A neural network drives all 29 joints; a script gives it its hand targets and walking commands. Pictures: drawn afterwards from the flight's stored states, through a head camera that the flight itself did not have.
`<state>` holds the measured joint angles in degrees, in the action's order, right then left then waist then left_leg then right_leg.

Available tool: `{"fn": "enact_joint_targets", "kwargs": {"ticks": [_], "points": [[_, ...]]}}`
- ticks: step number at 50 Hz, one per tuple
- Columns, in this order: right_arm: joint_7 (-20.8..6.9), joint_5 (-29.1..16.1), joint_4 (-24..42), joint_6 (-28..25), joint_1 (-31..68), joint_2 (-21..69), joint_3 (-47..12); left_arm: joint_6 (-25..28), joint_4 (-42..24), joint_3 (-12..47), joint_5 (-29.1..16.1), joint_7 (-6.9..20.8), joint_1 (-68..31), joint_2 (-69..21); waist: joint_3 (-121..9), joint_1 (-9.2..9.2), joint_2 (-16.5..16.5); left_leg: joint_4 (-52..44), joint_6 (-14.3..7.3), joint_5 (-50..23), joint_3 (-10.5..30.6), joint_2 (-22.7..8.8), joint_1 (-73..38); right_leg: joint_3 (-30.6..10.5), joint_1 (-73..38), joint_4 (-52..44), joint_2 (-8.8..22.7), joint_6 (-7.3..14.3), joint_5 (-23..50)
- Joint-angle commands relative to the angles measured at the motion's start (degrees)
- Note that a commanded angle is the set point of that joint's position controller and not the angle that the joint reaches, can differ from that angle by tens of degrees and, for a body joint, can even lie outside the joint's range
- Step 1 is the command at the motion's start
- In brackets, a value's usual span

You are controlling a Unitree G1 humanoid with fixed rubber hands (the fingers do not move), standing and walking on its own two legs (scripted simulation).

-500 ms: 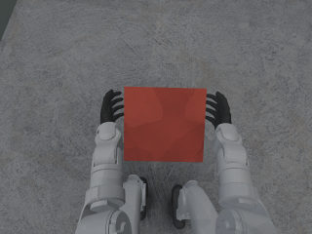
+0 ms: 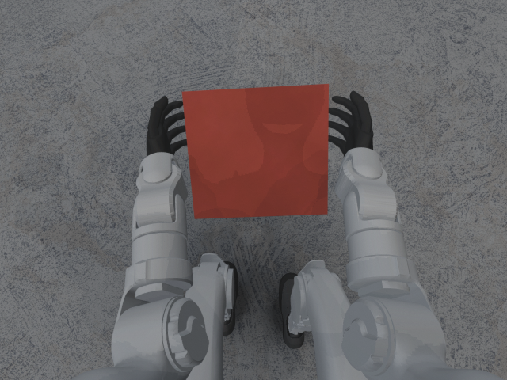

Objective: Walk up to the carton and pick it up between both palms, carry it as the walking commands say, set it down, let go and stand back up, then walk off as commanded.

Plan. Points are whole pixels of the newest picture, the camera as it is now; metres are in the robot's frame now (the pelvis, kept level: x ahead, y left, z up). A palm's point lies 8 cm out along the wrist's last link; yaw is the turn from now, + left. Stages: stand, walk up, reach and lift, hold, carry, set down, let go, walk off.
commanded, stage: set down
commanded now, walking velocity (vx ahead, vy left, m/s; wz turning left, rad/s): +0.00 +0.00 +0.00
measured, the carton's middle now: (258, 148) +0.48 +0.04 -0.17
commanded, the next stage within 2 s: none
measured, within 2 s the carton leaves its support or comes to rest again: neither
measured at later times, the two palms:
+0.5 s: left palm (178, 150) +0.46 +0.18 -0.17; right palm (340, 145) +0.48 -0.11 -0.15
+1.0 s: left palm (188, 150) +0.49 +0.18 -0.26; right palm (329, 147) +0.50 -0.11 -0.24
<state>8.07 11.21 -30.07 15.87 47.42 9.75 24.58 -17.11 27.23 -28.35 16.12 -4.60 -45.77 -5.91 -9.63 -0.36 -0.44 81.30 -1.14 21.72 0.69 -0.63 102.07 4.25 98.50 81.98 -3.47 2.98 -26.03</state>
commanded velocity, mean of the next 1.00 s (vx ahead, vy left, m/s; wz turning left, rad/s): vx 0.00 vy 0.00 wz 0.00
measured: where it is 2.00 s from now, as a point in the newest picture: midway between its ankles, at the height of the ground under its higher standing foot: (258, 317)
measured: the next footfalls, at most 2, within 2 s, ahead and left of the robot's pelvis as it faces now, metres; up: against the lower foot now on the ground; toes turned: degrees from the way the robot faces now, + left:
none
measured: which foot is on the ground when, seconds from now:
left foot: down 0.00-1.00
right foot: down 0.00-1.00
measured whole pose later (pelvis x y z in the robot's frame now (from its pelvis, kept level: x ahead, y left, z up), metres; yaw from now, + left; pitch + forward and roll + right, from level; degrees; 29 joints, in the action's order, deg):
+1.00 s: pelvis -0.02 +0.00 -0.11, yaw -2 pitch +45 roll -3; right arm 8.3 9.1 -31.0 17.0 69.4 2.7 24.4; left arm -19.2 29.8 -28.4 13.7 -4.6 -67.7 3.2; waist 7.6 -0.4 -2.5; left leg 102.9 -1.1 25.2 0.6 -0.6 123.1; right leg 4.2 120.1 103.9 -4.4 2.5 -29.3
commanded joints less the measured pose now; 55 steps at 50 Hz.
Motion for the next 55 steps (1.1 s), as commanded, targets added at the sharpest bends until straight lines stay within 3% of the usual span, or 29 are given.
{"fn": "enact_joint_targets", "kwargs": {"ticks": [1, 2, 4, 6, 8, 13, 18, 20, 21, 24, 25, 26, 28, 30, 32, 33, 34, 39, 40, 44, 47, 48, 50, 52, 53, 55], "points": [[-19.7, -8.1, -4.1, 0.1, 43.8, 45.6, -36.0, -0.5, 7.0, 36.4, -9.4, 15.5, -39.9, -48.5, -55.9, -6.31, 1.7, 0.2, 1.2, -10.2, -0.2, 8.0, -37.8, -5.9, -15.6, -2.0, -6.8, -3.2, 5.7], [-20.0, -8.5, -3.8, 0.0, 44.7, 45.0, -35.7, -0.6, 6.6, 36.4, -9.4, 15.2, -40.5, -48.1, -56.3, -6.74, 2.5, 0.5, 1.5, -11.2, 0.1, 7.8, -39.1, -5.5, -13.5, -1.1, -6.9, -3.2, 6.2], [-20.4, -8.4, -3.9, 0.3, 45.9, 44.0, -36.1, -0.7, 4.4, 38.4, -11.3, 14.7, -43.6, -49.5, -59.3, -4.95, 1.9, 1.0, 1.9, -10.4, 0.9, 7.9, -40.8, -4.4, -12.2, -0.1, -7.3, -3.1, 5.1], [-20.6, -8.6, -5.7, 0.9, 44.4, 46.5, -36.1, -0.7, 3.7, 38.0, -10.9, 14.8, -44.3, -48.7, -59.4, -6.11, 1.1, 2.1, 1.7, -12.0, -0.2, 8.0, -38.7, -5.0, -12.4, 0.3, -7.1, -3.2, 6.1], [-21.0, -9.4, -5.4, 0.9, 45.3, 44.9, -35.5, -1.0, 2.5, 39.4, -11.5, 14.6, -45.3, -48.6, -59.7, -5.95, 4.0, 2.8, 2.1, -13.4, 0.4, 7.9, -40.8, -4.5, -8.8, 2.1, -7.4, -3.0, 6.6], [-21.4, -9.9, -4.4, 0.8, 47.7, 43.2, -34.9, -1.1, 1.8, 39.5, -11.9, 14.1, -47.2, -48.5, -61.5, -5.09, 5.0, 4.6, 2.7, -14.9, 0.7, 8.0, -42.0, -3.8, -6.0, 4.1, -7.5, -2.7, 6.5], [-21.0, -10.5, -5.8, 1.1, 48.2, 43.7, -35.5, -0.8, 3.3, 38.2, -11.7, 14.3, -47.7, -45.8, -59.4, -6.9, 2.6, 6.9, 1.9, -15.2, 0.0, 7.9, -36.1, -4.3, -6.5, 6.1, -7.3, -3.2, 7.7], [-20.7, -10.4, -5.1, 1.0, 49.4, 42.7, -35.2, -0.9, 4.0, 37.4, -11.7, 14.5, -47.9, -46.2, -59.2, -6.71, 3.7, 8.0, 2.2, -15.4, -0.6, 8.1, -34.5, -4.2, -5.6, 6.9, -7.2, -3.2, 7.5], [-20.6, -10.2, -5.7, 1.1, 49.5, 43.1, -35.2, -0.5, 2.4, 37.5, -12.4, 14.6, -49.8, -45.3, -60.0, -6.11, 1.4, 8.1, 1.9, -15.0, -0.4, 8.1, -33.9, -4.2, -6.6, 7.1, -7.3, -3.3, 7.7], [-20.1, -10.6, -5.3, 1.2, 50.1, 42.1, -35.3, -0.4, 2.4, 37.4, -12.5, 14.7, -50.9, -43.1, -60.7, -7.08, 2.7, 10.0, 2.2, -15.1, -1.3, 7.9, -32.5, -4.5, -6.7, 8.5, -7.1, -3.4, 8.1], [-20.0, -10.9, -5.5, 1.0, 50.2, 42.3, -35.5, -0.4, 3.0, 37.9, -13.1, 14.8, -51.2, -43.9, -59.4, -6.35, 2.1, 9.9, 1.9, -15.8, -0.7, 8.0, -31.8, -4.2, -6.0, 9.0, -7.3, -3.4, 8.7], [-20.0, -10.7, -5.4, 1.1, 51.3, 42.4, -35.4, -0.5, 4.0, 36.0, -11.9, 15.0, -50.2, -42.7, -58.5, -8.12, 1.8, 10.3, 1.8, -15.1, -1.4, 8.2, -30.6, -4.6, -5.7, 8.9, -7.2, -3.5, 7.9], [-19.7, -10.3, -5.6, 1.1, 51.2, 41.5, -35.3, -0.2, 3.6, 35.8, -12.4, 15.2, -51.5, -41.6, -58.6, -7.72, 0.6, 11.2, 1.9, -15.0, -1.5, 8.1, -27.8, -4.6, -7.1, 10.0, -7.2, -3.5, 8.8], [-19.4, -11.6, -4.5, 0.9, 51.9, 41.6, -36.9, -0.2, 3.1, 37.4, -13.6, 15.3, -51.5, -41.8, -62.2, -7.77, 1.5, 12.7, 2.0, -17.8, -1.7, 8.1, -29.6, -4.4, -8.7, 11.3, -7.0, -3.6, 11.3], [-19.1, -13.1, -2.2, 0.7, 55.0, 41.3, -38.9, 0.2, 1.9, 37.8, -14.5, 15.0, -53.1, -40.6, -65.2, -9.13, 0.1, 13.7, 1.7, -18.2, -1.4, 8.1, -30.0, -4.2, -9.5, 12.9, -6.9, -3.9, 11.2], [-18.7, -12.9, -3.2, 0.8, 54.4, 40.7, -38.5, 0.2, 2.3, 38.0, -15.1, 14.9, -54.9, -39.5, -64.0, -8.78, 0.5, 14.1, 1.8, -17.5, -1.8, 7.9, -28.4, -4.6, -10.1, 13.2, -6.6, -3.7, 11.6], [-18.4, -12.8, -2.2, 0.7, 55.9, 39.9, -38.8, 0.3, 2.9, 36.9, -14.9, 15.1, -54.6, -38.4, -62.4, -9.05, -1.2, 14.7, 1.7, -17.2, -1.9, 7.8, -25.9, -4.8, -9.6, 13.2, -6.5, -3.9, 11.4], [-17.5, -14.4, -2.1, 0.9, 58.9, 38.1, -39.7, 0.2, 3.3, 37.1, -15.4, 14.9, -56.5, -36.4, -63.7, -10.7, -0.1, 16.7, 1.7, -16.2, -2.8, 7.7, -26.0, -4.7, -10.8, 15.2, -6.4, -3.9, 10.7], [-17.5, -13.4, -4.7, 1.0, 58.0, 36.9, -38.1, 0.0, 4.3, 37.1, -15.7, 14.9, -58.3, -36.4, -60.6, -9.32, 0.8, 16.6, 1.8, -14.5, -2.7, 7.4, -24.4, -4.5, -9.1, 15.4, -6.2, -3.6, 9.2], [-17.6, -13.8, -4.7, 1.3, 60.3, 36.7, -37.8, 0.0, 4.8, 35.5, -15.2, 14.9, -59.7, -35.1, -60.6, -10.62, 0.0, 17.9, 1.4, -14.0, -2.6, 7.4, -25.6, -3.9, -7.9, 17.2, -6.1, -4.0, 8.2], [-17.6, -13.7, -4.8, 1.3, 61.8, 34.5, -37.1, -0.1, 4.4, 35.1, -15.6, 14.8, -62.7, -34.1, -60.2, -9.98, 0.7, 19.2, 1.3, -12.6, -2.5, 7.1, -25.5, -3.9, -6.1, 18.3, -6.0, -3.5, 6.3], [-17.8, -13.7, -6.4, 1.3, 62.3, 34.0, -36.3, -0.1, 6.1, 33.6, -14.6, 14.8, -62.2, -33.2, -56.0, -11.06, 1.5, 19.2, 1.3, -11.1, -2.7, 7.1, -23.0, -4.0, -3.7, 18.7, -5.7, -3.5, 5.0], [-17.7, -14.2, -6.0, 1.4, 62.6, 34.8, -37.0, 0.3, 4.2, 34.9, -15.4, 14.4, -64.2, -32.6, -58.7, -10.86, 0.8, 20.5, 1.3, -12.1, -2.6, 6.9, -24.9, -4.0, -5.1, 20.0, -5.9, -3.5, 6.0], [-18.0, -14.8, -5.2, 1.0, 65.2, 31.9, -37.2, -0.2, 6.2, 34.4, -15.5, 14.3, -64.2, -33.3, -59.0, -11.19, 2.5, 21.1, 1.4, -12.0, -2.5, 6.8, -27.0, -3.4, -3.0, 20.8, -5.5, -3.3, 4.5], [-17.9, -14.9, -4.1, 1.2, 65.5, 31.6, -38.0, 0.0, 4.5, 35.7, -16.5, 14.1, -65.5, -32.5, -61.9, -10.01, 1.3, 21.5, 1.4, -13.1, -1.9, 6.7, -29.3, -2.9, -4.5, 21.6, -5.9, -3.4, 5.6], [-17.7, -16.4, -1.9, 0.8, 68.4, 29.7, -39.1, -0.2, 4.4, 35.8, -17.0, 13.6, -65.5, -31.9, -64.4, -10.86, 1.9, 22.6, 1.4, -14.6, -2.0, 6.5, -30.8, -2.9, -5.9, 22.7, -5.5, -3.6, 6.6]]}}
